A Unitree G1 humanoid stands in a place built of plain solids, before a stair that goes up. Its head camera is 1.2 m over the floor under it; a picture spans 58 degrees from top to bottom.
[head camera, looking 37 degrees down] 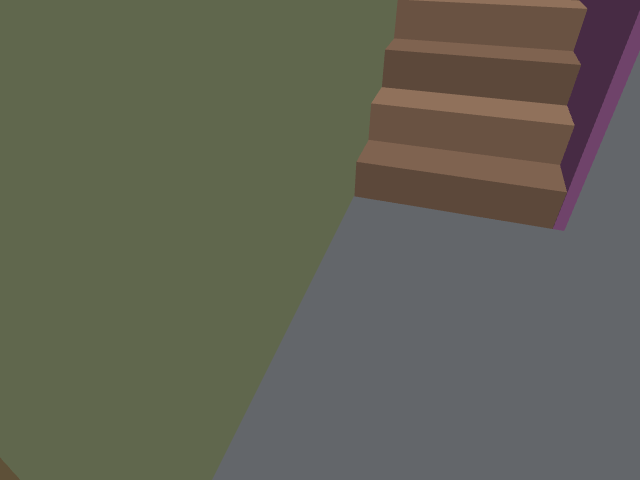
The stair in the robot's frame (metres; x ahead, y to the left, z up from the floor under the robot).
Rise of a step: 0.20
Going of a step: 0.28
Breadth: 0.98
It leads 18 degrees to the right of straight ahead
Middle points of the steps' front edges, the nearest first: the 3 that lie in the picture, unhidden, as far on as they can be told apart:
1.83 -0.65 0.20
2.10 -0.73 0.41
2.36 -0.82 0.61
